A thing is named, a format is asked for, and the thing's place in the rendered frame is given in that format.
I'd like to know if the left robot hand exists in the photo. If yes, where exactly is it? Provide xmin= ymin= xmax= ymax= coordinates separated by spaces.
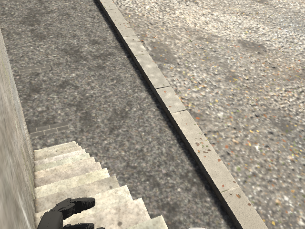
xmin=37 ymin=198 xmax=105 ymax=229

